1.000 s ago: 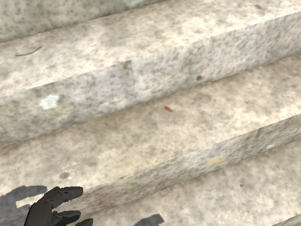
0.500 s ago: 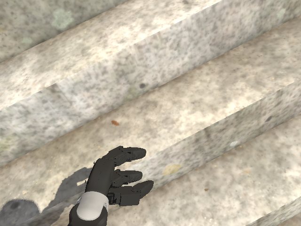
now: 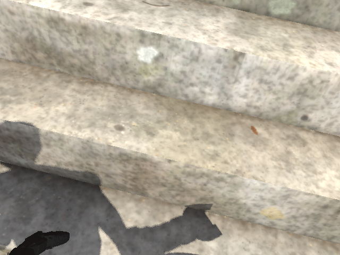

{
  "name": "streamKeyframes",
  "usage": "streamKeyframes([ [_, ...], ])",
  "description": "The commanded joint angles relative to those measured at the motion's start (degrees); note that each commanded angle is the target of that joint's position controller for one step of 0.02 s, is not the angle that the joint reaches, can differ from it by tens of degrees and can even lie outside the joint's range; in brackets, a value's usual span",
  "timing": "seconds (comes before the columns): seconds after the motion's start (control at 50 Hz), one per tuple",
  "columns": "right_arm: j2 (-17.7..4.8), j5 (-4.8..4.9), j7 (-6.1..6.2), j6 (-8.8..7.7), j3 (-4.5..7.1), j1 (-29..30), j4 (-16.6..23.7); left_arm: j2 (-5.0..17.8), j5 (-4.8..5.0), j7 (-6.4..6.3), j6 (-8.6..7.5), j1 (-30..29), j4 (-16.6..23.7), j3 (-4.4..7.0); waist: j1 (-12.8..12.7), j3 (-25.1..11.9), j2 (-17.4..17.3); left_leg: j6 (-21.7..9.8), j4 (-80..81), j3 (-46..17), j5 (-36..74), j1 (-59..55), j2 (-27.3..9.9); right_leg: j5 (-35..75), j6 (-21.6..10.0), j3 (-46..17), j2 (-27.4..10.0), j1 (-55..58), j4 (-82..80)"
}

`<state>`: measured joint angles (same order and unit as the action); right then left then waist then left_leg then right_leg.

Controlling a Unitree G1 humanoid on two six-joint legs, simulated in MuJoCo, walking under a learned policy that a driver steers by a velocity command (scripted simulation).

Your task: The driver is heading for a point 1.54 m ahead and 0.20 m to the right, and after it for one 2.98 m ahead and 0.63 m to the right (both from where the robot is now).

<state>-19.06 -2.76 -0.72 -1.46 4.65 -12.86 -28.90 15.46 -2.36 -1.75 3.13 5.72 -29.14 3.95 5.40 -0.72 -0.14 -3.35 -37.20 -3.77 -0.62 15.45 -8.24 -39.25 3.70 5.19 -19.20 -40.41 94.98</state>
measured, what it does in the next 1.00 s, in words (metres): steps on the spot: right foot 0.22 m higher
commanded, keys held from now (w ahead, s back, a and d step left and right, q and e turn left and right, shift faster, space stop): shift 0.64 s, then w+shift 0.14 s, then w+e+shift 0.22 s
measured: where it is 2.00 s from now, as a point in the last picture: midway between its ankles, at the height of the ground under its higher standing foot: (108, 246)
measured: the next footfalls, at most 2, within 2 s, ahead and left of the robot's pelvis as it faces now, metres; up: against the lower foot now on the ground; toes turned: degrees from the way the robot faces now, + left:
right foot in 0.58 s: +0.11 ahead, -0.08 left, +0.22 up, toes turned +12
left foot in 1.06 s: +0.12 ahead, +0.26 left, +0.20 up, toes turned +11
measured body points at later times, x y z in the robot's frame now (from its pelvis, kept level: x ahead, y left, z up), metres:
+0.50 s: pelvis -0.01 +0.03 -0.01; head +0.03 +0.07 +0.44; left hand +0.25 +0.23 -0.06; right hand +0.05 -0.23 -0.12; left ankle -0.06 +0.13 -0.76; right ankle +0.05 -0.09 -0.43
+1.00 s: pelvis +0.06 +0.07 +0.12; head +0.08 +0.10 +0.57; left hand +0.04 +0.31 -0.03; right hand +0.32 -0.07 +0.06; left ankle +0.07 +0.20 -0.49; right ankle +0.07 -0.08 -0.55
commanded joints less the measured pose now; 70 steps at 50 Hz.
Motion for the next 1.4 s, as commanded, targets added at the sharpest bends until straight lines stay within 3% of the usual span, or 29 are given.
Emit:
streamKeyframes([
  [0.02, -13.99, 2.69, 1.54, -1.36, 3.1, -19.31, -5.18, -5.21, -0.71, -0.33, 0.4, -7.84, 8.69, -1.42, 1.53, -3.69, -24.13, 1.19, -1.63, -15.51, 91.92, -22.42, -3.61, -1.65, 1.94, 1.58, 10.51, -33.82, 38.98],
  [0.04, -12.52, 3.0, 3.13, 0.01, 3.0, -13.4, -3.48, -3.99, -1.04, -0.22, -0.61, -6.08, 6.99, -1.82, -0.09, -6.17, -21.6, -2.56, -0.5, -17.13, 80.69, -22.29, -4.36, 10.55, 2.59, 1.31, 10.77, -34.18, 39.38],
  [0.08, -5.65, 3.81, 5.58, 0.43, 1.07, -12.61, -4.67, -9.28, -3.26, 2.13, -2.77, -26.49, 13.76, -4.09, 7.15, -2.73, -27.31, -3.89, 14.06, -40.11, 50.29, -7.15, 2.15, 12.94, 1.45, -0.74, 13.36, -35.36, 45.07],
  [0.1, -10.06, 3.45, 6.63, -0.27, 2.26, -6.5, -3.87, -7.8, -2.37, 2.43, -2.26, -21.66, 14.28, -3.27, 1.4, -2.54, -21.58, -6.71, 16.4, -44.98, 38.0, -9.06, -2.79, 18.48, 1.21, -5.49, 12.02, -36.7, 43.07],
  [0.12, -10.65, 3.19, 6.35, -0.68, 2.91, -3.7, -3.95, -5.06, -1.58, 2.32, -1.44, -17.76, 10.37, -2.37, -0.27, -3.41, -11.6, -4.91, 14.74, -41.04, 31.64, -12.23, -3.47, 23.55, 0.26, -6.76, 12.66, -35.37, 40.98],
  [0.18, -9.16, 2.64, 5.68, -1.43, 3.04, -4.38, -6.5, -3.9, -1.71, 1.12, 0.38, -12.8, 5.49, -2.08, -1.74, -8.08, -5.03, -7.01, 9.49, -28.14, 29.02, -20.61, -3.99, 23.53, -2.54, -5.86, 16.21, -34.49, 36.39],
  [0.26, 0.96, 2.26, 4.62, -1.91, 0.55, -12.15, -11.83, -8.74, -1.86, 0.12, 0.68, -14.51, 4.43, -3.82, -0.28, -4.96, -5.4, -9.97, 10.3, -22.56, 26.53, -22.22, -1.78, 18.79, -4.24, -3.78, 18.49, -37.34, 34.41],
  [0.4, 1.1, 2.26, 6.26, -2.45, 0.24, -15.64, -14.48, -11.65, -1.23, -0.46, 1.74, -18.72, 8.04, -5.2, -0.27, -1.31, -2.65, -13.46, 16.55, -25.08, 19.1, -19.64, -3.52, 12.98, -5.26, -4.82, 18.63, -39.75, 33.5],
  [0.46, -1.62, 2.56, 8.02, -2.64, 0.79, -18.2, -15.9, -12.26, -1.84, -0.26, 1.73, -20.35, 9.9, -5.44, -0.8, -1.8, -1.62, -14.32, 19.49, -25.08, 29.17, -25.94, -7.37, 1.51, -7.9, -7.94, 18.38, -43.15, 37.13],
  [0.52, 0.22, 3.14, 7.01, -0.2, 0.29, -12.46, -15.14, -12.95, 2.04, 0.01, 1.39, -18.99, 10.27, -6.69, -3.49, -2.56, -6.64, -10.03, 30.39, -12.25, 32.05, -5.87, 1.46, -10.42, -8.76, 3.43, 20.19, -5.82, -7.26],
  [0.56, -5.32, 3.67, 5.02, -1.06, 1.47, -11.36, -14.42, -10.12, 3.95, -1.12, 1.98, -5.35, 3.45, -4.66, -6.87, -11.68, -12.53, -10.27, 22.71, -7.39, 69.48, -7.08, -0.61, -7.1, -9.16, 7.57, 24.64, 11.89, -9.99],
  [0.6, -4.16, 5.74, 2.45, -3.5, 1.37, -11.61, -16.92, -7.6, 2.76, -1.47, 0.13, 3.26, -0.62, -2.96, -10.11, -17.06, -10.5, -7.71, 8.21, -6.65, 79.2, -10.49, -2.34, 3.99, -10.75, -3.79, 24.26, 22.2, -26.74],
  [0.62, -2.4, 6.06, 0.19, -2.9, 1.17, -6.98, -13.58, -3.4, 0.33, -2.39, 0.74, 6.57, -2.29, -2.21, -11.37, -16.72, 9.53, -3.3, -1.44, -3.56, 56.24, 2.25, 2.9, 9.29, -15.43, -25.38, 15.03, 23.21, -37.24],
  [0.64, -0.25, 3.95, -1.03, -1.8, 0.81, -5.08, -12.38, -3.86, -0.41, -3.47, 1.92, 6.29, -3.09, -2.63, -11.07, -16.74, 21.76, -1.89, -14.69, -4.1, 9.84, 5.66, 9.98, 2.96, -22.04, -43.98, 7.98, 17.79, -55.49],
  [0.68, 4.73, -1.97, -1.19, -0.98, 0.13, -2.24, -8.49, 1.36, 1.44, -2.65, 1.39, -1.79, -4.57, 0.07, -8.37, -4.58, 19.68, -1.08, -61.95, -9.62, -13.79, 23.4, 16.36, -34.8, -26.26, -55.91, 7.42, 4.45, -67.12],
  [0.72, 8.62, -2.16, -0.7, -1.03, -2.46, -2.63, -6.02, -3.3, 0.93, -1.81, -1.94, -0.54, -10.45, -0.96, -3.37, 5.76, 4.09, -1.06, -64.99, -8.23, -16.36, 32.52, 14.71, -26.99, -19.65, -38.66, 8.94, -0.02, -58.13],
  [0.78, 7.37, -0.32, -1.18, -1.6, -2.41, -3.94, -7.68, -4.81, -0.31, -0.92, -5.4, 3.3, -15.92, -0.67, -2.36, 6.02, 1.59, 0.41, -65.52, -3.56, -13.48, 34.21, 13.69, -12.19, -17.6, -26.25, 10.17, 2.45, -56.65],
  [0.88, 7.43, 0.69, -1.28, -1.35, -3.15, 7.88, -0.53, -1.42, 1.09, -0.76, -8.15, 6.13, -17.36, 1.01, -4.07, 2.99, 2.65, 2.19, -63.78, -1.94, -12.18, 39.92, 5.44, -7.19, -20.4, -30.14, 9.13, 7.15, -61.5],
  [0.96, 7.97, -0.19, -3.1, -2.25, -4.23, 8.26, 0.4, 2.2, -0.04, -2.07, -7.91, 9.16, -15.76, 2.72, -4.93, -1.64, 1.83, 2.48, -43.04, 0.38, -13.24, 31.74, 2.81, -7.12, -19.37, -28.55, 12.39, 8.64, -57.44],
  [1.04, 8.27, 2.2, -3.08, -3.06, -5.29, 7.68, 2.78, 4.62, -0.76, -2.41, -6.35, 4.99, -11.15, 4.07, -4.01, -4.52, 4.59, 1.62, -18.09, 0.66, -25.14, 17.14, 3.7, -6.8, -16.4, -27.53, 16.14, 5.43, -53.73],
  [1.08, 4.56, 4.65, -1.55, -4.84, -3.51, -12.66, -6.1, 1.0, -1.6, -1.54, -4.62, 2.22, -8.51, 3.51, 3.62, -11.12, -9.11, 5.92, 4.14, 9.65, -7.83, -19.89, 5.86, -0.58, -12.3, -10.81, 27.34, -7.14, -29.04],
  [1.1, -0.6, 1.76, -1.25, -6.38, -2.53, -12.22, -9.05, -2.7, -0.92, -0.29, -5.51, 0.33, -3.15, 2.21, -0.71, -16.0, -24.95, 4.22, 2.29, -4.85, -7.73, -34.59, -2.46, 3.9, -6.09, -0.64, 31.1, -20.81, -10.41],
  [1.14, 1.57, -0.49, 1.26, -6.05, -2.8, 0.05, -2.68, -4.44, -2.16, -0.67, -6.3, 3.86, -3.46, 0.86, -7.93, -20.46, -13.84, -0.08, -0.64, -16.27, 2.1, -22.02, -13.72, 9.24, -2.11, -2.26, 24.22, -19.16, 13.27],
  [1.18, -1.29, -0.98, 2.98, -7.17, -2.15, 6.97, -2.73, 0.12, -0.1, 1.32, -4.43, 1.69, 1.64, 1.93, -13.34, -8.92, -9.74, -4.13, 5.15, -15.92, 12.22, -7.88, -16.78, 5.59, -3.2, -6.35, 19.13, -15.89, 5.46],
  [1.22, -1.45, -0.52, 3.36, -8.49, -1.41, 9.39, -3.21, 0.75, -0.87, 1.54, -0.64, -4.09, 5.91, 1.6, -14.26, -4.4, -5.51, -4.32, 6.59, -17.42, -0.93, 1.87, -18.72, 14.11, -6.31, -14.13, 16.51, -15.53, 14.9],
  [1.32, -3.97, -1.82, 2.1, -7.82, -1.04, 8.65, -6.71, 4.14, 0.57, 1.79, -0.57, -1.73, 5.49, 1.92, -15.35, -4.7, -1.0, -1.15, 11.37, 0.43, 7.56, -4.97, -10.86, 9.49, -8.5, 1.12, 20.88, -6.25, -15.2],
  [1.36, -6.21, -1.13, 3.1, -5.92, -0.84, 12.49, -7.13, 4.31, 1.61, 1.14, -0.54, 10.91, 1.78, 1.93, -20.25, -7.61, -1.4, -1.04, -1.92, 13.66, 32.24, 2.21, -4.33, 5.56, -10.65, 7.84, 26.18, 17.18, -37.05],
  [1.38, -2.42, -1.72, 2.95, -6.0, -1.71, 15.15, -5.61, 5.99, 1.15, 0.93, -1.15, 23.46, -1.09, 2.83, -23.38, -11.74, -5.33, -3.25, -14.52, 11.69, 37.6, 3.66, -3.91, 13.33, -11.88, 8.46, 25.53, 29.11, -43.5],
  [1.4, 0.27, -0.94, 1.99, -4.77, -2.56, 19.53, -5.0, 5.53, 1.83, 0.98, -2.45, 29.96, -5.39, 3.33, -27.98, -10.75, 1.18, -2.41, -36.58, 14.96, 16.23, 9.44, 2.01, 21.91, -16.65, 4.42, 25.44, 35.73, -60.08],
])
